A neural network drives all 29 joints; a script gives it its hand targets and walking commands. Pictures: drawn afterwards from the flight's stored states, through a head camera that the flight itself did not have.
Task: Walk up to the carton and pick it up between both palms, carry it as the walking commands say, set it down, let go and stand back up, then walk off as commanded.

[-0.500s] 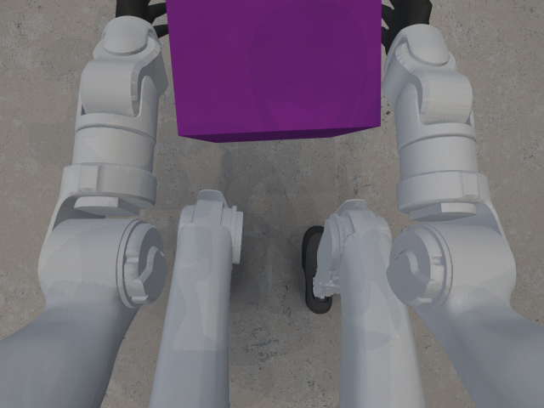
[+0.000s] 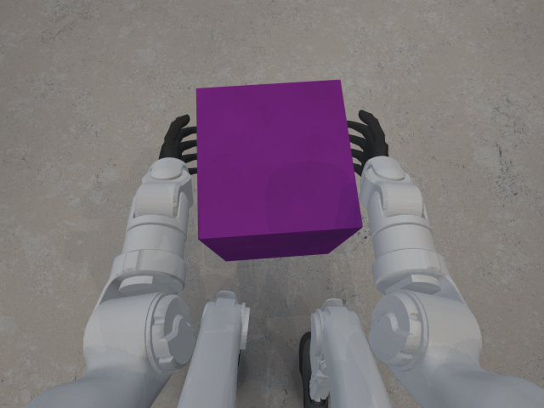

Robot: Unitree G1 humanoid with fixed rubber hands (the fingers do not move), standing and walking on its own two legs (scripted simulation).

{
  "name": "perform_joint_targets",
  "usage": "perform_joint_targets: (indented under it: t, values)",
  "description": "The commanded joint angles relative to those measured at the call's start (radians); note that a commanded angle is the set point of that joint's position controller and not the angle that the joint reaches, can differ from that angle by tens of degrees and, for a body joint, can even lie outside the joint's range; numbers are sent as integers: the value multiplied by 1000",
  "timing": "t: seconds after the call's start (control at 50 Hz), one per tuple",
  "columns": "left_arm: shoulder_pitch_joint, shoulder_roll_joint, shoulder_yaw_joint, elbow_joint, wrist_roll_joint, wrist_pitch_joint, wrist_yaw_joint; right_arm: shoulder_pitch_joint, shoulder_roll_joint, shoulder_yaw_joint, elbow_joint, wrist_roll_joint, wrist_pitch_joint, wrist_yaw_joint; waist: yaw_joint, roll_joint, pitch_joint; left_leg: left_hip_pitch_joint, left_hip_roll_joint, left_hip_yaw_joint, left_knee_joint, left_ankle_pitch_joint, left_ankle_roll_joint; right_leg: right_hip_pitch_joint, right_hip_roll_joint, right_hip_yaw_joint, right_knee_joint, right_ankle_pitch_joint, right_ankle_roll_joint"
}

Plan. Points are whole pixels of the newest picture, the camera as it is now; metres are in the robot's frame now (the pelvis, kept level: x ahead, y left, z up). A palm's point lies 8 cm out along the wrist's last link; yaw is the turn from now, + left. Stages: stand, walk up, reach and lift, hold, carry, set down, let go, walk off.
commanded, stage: reach and lift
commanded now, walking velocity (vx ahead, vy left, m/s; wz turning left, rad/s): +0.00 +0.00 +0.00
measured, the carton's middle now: (273, 185) +0.47 +0.04 -0.09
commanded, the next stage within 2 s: none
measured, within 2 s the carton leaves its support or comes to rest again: neither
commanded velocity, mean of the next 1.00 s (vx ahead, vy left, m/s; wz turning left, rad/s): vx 0.00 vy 0.00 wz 0.00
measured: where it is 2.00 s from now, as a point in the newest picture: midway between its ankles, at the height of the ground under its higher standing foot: (268, 386)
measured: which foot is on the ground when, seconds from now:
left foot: down 0.00-1.00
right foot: down 0.00-1.00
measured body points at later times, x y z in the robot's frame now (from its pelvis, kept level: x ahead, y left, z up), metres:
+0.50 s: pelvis +0.03 +0.00 +0.07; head +0.18 +0.02 +0.49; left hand +0.45 +0.19 +0.04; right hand +0.47 -0.11 +0.04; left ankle +0.10 +0.13 -0.52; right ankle +0.10 -0.11 -0.52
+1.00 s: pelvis +0.06 -0.01 +0.14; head +0.16 +0.02 +0.58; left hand +0.43 +0.18 +0.10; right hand +0.45 -0.11 +0.11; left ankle +0.10 +0.13 -0.52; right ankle +0.10 -0.11 -0.52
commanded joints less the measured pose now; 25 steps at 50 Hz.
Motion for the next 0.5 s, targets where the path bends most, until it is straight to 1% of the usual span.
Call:
perform_joint_targets:
  t: [0.0, 0.02, 0.04, 0.06, 0.08, 0.1, 0.12, 0.14, 0.16, 0.18, 0.2, 0.22, 0.24, 0.26, 0.28, 0.3, 0.32, 0.34, 0.36, 0.38, 0.4, 0.42, 0.44, 0.46, 0.48]
  values:
    - [-577, -1105, -294, 12, -136, -62, -290, -459, 1020, 284, 195, 61, -20, 199, -89, 113, -723, 470, -134, 130, -322, 114, -10, 437, 114, -13, -268, 126, -20]
    - [-552, -1130, -316, 19, -123, -59, -290, -480, 1002, 298, 160, 80, -34, 207, -74, 177, -760, 526, -134, 131, -338, 146, -21, 442, 121, -12, -265, 141, -29]
    - [-597, -1154, -373, -80, -160, -80, -286, -428, 1048, 312, 192, 75, -35, 213, -98, 127, -811, 552, -137, 112, -335, 165, -23, 476, 128, -17, -263, 167, -30]
    - [-604, -1144, -389, -72, -167, -78, -289, -433, 1030, 319, 176, 78, -41, 214, -121, 133, -802, 571, -135, 111, -348, 165, -26, 489, 122, -18, -284, 173, -30]
    - [-617, -1170, -429, -102, -183, -86, -287, -440, 1041, 344, 137, 96, -54, 212, -119, 153, -821, 602, -136, 110, -349, 196, -31, 509, 124, -12, -278, 200, -34]
    - [-564, -1162, -431, -85, -180, -88, -289, -442, 1060, 384, 101, 110, -57, 212, -109, 110, -838, 607, -131, 109, -348, 211, -25, 536, 124, -15, -289, 215, -24]
    - [-522, -1186, -438, -80, -185, -90, -287, -433, 1088, 421, 74, 131, -59, 210, -71, 117, -876, 635, -133, 117, -358, 239, -20, 577, 128, -7, -293, 236, -23]
    - [-494, -1175, -452, -66, -174, -90, -282, -488, 1072, 453, 23, 163, -71, 213, -63, 154, -858, 668, -130, 106, -368, 258, -20, 553, 124, 4, -292, 248, -23]
    - [-486, -1202, -471, -77, -196, -96, -285, -422, 1092, 459, 43, 144, -69, 207, -92, 78, -888, 673, -130, 101, -361, 285, -15, 604, 121, -3, -310, 274, -13]
    - [-511, -1204, -530, -162, -227, -109, -279, -434, 1137, 514, 1, 193, -76, 211, -57, 110, -936, 722, -134, 103, -377, 313, -16, 617, 127, 4, -298, 304, -14]
    - [-503, -1206, -533, -126, -226, -106, -290, -414, 1094, 486, 15, 173, -81, 204, -90, 127, -905, 664, -133, 112, -367, 304, -22, 627, 125, 14, -317, 305, -20]
    - [-494, -1194, -565, -152, -240, -109, -286, -388, 1106, 519, 6, 178, -75, 202, -106, 86, -922, 716, -127, 91, -377, 317, -22, 618, 127, -2, -315, 309, -10]
    - [-463, -1214, -561, -145, -230, -105, -281, -360, 1131, 535, -1, 189, -76, 204, -83, 113, -925, 738, -130, 96, -388, 315, -15, 644, 123, 10, -330, 310, -11]
    - [-452, -1206, -559, -149, -222, -106, -281, -340, 1117, 529, 3, 165, -73, 201, -84, 115, -895, 714, -128, 96, -397, 301, -20, 648, 124, 17, -337, 305, -18]
    - [-466, -1210, -588, -171, -237, -101, -287, -322, 1127, 539, 18, 175, -66, 199, -87, 97, -901, 715, -131, 102, -402, 309, -23, 691, 124, 21, -355, 323, -9]
    - [-423, -1180, -532, -120, -213, -96, -284, -320, 1111, 524, 30, 155, -62, 193, -80, 79, -820, 701, -127, 98, -425, 257, -18, 673, 119, 26, -377, 265, -11]
    - [-404, -1170, -520, -82, -192, -88, -288, -362, 1098, 528, -15, 163, -66, 191, -72, 92, -788, 680, -125, 102, -428, 223, -12, 665, 117, 31, -380, 241, -12]
    - [-438, -1178, -533, -102, -196, -90, -281, -335, 1125, 519, 24, 162, -62, 196, -73, 113, -755, 713, -125, 98, -460, 223, -12, 669, 118, 37, -396, 243, -14]
    - [-432, -1179, -531, -118, -198, -87, -281, -322, 1093, 502, 26, 154, -57, 199, -94, 114, -765, 731, -117, 88, -461, 226, -12, 671, 114, 44, -406, 239, -20]
    - [-441, -1195, -547, -110, -207, -85, -285, -347, 1090, 523, -2, 160, -65, 198, -92, 123, -784, 738, -124, 94, -470, 227, -18, 718, 114, 43, -419, 254, -21]
    - [-411, -1167, -499, -81, -181, -83, -290, -288, 1070, 458, 63, 108, -51, 196, -120, 82, -683, 688, -116, 80, -485, 184, -9, 698, 107, 39, -436, 222, -19]
    - [-373, -1164, -485, -48, -152, -79, -288, -313, 1085, 482, 40, 126, -57, 197, -66, 121, -695, 711, -121, 104, -504, 191, -11, 730, 107, 48, -451, 221, -18]
    - [-391, -1181, -499, -94, -164, -80, -291, -254, 1086, 462, 55, 105, -52, 195, -112, 106, -700, 723, -124, 87, -506, 181, -14, 740, 113, 39, -460, 214, -25]
    - [-384, -1173, -507, -110, -177, -79, -287, -255, 1087, 474, 49, 123, -49, 203, -109, 100, -711, 787, -111, 74, -531, 203, -8, 731, 105, 33, -466, 234, -22]
    - [-381, -1204, -517, -86, -177, -79, -289, -280, 1071, 473, 24, 115, -58, 203, -130, 112, -711, 805, -117, 73, -535, 224, -13, 742, 103, 37, -482, 244, -26]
